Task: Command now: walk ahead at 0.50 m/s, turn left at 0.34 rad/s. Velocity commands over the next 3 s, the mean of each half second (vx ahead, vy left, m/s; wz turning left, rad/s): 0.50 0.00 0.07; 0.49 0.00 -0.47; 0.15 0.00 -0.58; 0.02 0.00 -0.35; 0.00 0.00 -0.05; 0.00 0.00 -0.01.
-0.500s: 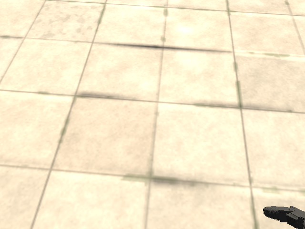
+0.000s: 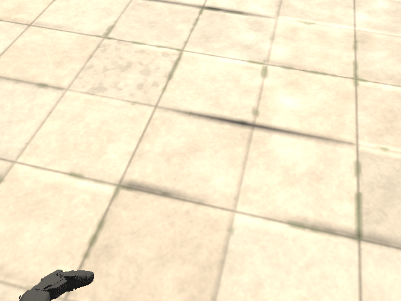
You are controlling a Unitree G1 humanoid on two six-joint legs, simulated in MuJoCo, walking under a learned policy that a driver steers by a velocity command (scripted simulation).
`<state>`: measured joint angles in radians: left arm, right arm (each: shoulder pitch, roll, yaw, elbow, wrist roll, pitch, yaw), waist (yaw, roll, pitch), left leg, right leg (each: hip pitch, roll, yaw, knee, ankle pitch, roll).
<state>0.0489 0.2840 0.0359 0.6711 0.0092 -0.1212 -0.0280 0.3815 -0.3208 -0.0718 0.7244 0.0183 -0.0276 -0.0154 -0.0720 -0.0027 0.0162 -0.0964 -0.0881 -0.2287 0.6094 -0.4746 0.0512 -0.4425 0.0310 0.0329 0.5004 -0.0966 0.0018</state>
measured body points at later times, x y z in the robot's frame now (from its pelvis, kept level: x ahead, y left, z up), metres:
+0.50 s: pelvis +0.26 +0.03 +0.00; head +0.30 +0.04 +0.45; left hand +0.22 +0.31 -0.13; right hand +0.53 -0.19 -0.05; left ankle +0.37 +0.14 -0.72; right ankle +0.11 -0.12 -0.71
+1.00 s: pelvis +0.51 -0.02 -0.01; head +0.55 -0.04 +0.44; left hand +0.80 +0.15 -0.08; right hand +0.46 -0.32 -0.13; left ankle +0.38 +0.15 -0.71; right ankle +0.61 -0.14 -0.73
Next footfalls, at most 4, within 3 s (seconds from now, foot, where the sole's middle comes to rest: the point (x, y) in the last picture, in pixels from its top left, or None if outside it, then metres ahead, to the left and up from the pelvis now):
0.48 left None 0.41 0.14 -0.76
0.98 right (237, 250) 0.64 -0.15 -0.76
1.48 left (192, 214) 0.79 0.00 -0.76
1.86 right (245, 259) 0.61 -0.18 -0.76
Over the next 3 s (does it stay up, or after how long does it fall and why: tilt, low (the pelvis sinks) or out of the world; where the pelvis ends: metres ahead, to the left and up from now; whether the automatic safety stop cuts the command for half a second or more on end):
stays up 0.67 -0.08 0.02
